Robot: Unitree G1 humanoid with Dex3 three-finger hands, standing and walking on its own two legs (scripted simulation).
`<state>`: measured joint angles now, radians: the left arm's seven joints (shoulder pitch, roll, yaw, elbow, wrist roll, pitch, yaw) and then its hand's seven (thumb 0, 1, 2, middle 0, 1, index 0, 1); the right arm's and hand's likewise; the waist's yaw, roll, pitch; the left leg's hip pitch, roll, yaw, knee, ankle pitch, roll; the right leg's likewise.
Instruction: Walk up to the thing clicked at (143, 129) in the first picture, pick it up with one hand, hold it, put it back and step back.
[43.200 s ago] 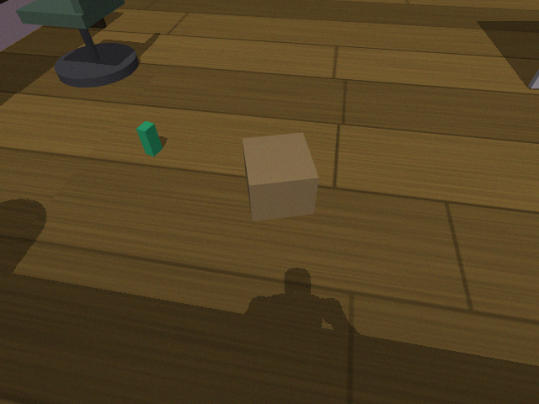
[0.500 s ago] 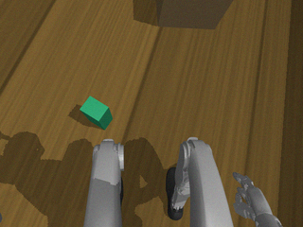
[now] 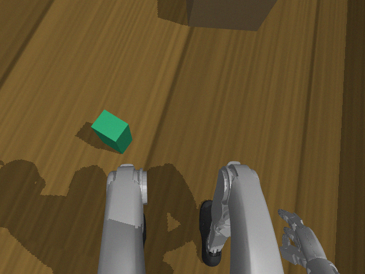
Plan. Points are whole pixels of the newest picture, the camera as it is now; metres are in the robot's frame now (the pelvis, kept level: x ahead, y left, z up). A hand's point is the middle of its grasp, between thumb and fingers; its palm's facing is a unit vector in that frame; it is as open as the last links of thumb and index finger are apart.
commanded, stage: go down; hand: left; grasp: from the side
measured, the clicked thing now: (114, 134) +0.45 +0.21 -0.31
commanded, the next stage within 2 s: approach in 0.32 s
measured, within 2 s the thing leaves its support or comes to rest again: neither
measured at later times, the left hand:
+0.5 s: hand out of the picture +0.38 +0.41 -0.02, palm faces +0.17 -0.98 -0.08, open 17.4 cm
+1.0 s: hand (63, 136) +0.40 +0.32 -0.21, palm faces +0.08 -1.00 +0.04, open 17.6 cm
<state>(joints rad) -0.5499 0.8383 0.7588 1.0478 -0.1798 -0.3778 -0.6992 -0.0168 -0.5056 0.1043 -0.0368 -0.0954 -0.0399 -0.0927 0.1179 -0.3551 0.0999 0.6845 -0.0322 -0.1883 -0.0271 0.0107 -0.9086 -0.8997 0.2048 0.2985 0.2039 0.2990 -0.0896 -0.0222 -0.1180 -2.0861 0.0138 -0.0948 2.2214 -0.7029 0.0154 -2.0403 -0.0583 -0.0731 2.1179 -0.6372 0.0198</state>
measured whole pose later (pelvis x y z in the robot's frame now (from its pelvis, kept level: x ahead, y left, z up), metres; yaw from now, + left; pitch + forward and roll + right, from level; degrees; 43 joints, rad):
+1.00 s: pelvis -0.01 +0.00 -0.09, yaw -5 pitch +22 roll -12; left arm -0.60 0.82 0.72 1.29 -0.23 -0.80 -0.64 -0.02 -0.61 0.06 -0.07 -0.11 -0.06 -0.12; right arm -0.06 -0.38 0.29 0.64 -0.18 -0.14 0.05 0.01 -0.91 -0.90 0.20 0.30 0.20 0.30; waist -0.20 -0.16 0.13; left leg -2.23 0.01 -0.21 2.55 -0.72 0.01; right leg -2.15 -0.03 -0.15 2.36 -0.61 0.03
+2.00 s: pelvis -0.02 +0.02 -0.11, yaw -10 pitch +12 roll -19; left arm -0.60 0.77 0.39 1.45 -0.12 -1.17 -0.06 -0.02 -0.61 0.10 -0.04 -0.10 -0.05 -0.09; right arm -0.17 -0.38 0.50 0.58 -0.36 -0.02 0.16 0.00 -0.93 -0.90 0.21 0.30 0.20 0.30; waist -0.24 -0.25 0.29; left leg -2.20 0.00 -0.35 2.67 -0.71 0.02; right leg -2.05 0.01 -0.26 2.37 -0.56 0.07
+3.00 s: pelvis -0.02 +0.02 -0.11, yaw -11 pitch +11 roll -20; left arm -0.61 0.81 0.44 1.48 -0.08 -1.20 0.03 -0.02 -0.16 0.46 -0.47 -0.50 -0.49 -0.49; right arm -0.20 -0.38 0.54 0.56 -0.37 0.00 0.16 0.00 -0.90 -0.89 0.21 0.30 0.20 0.30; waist -0.25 -0.29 0.32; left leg -2.19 0.01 -0.38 2.67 -0.73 0.02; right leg -2.04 0.03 -0.28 2.35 -0.55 0.07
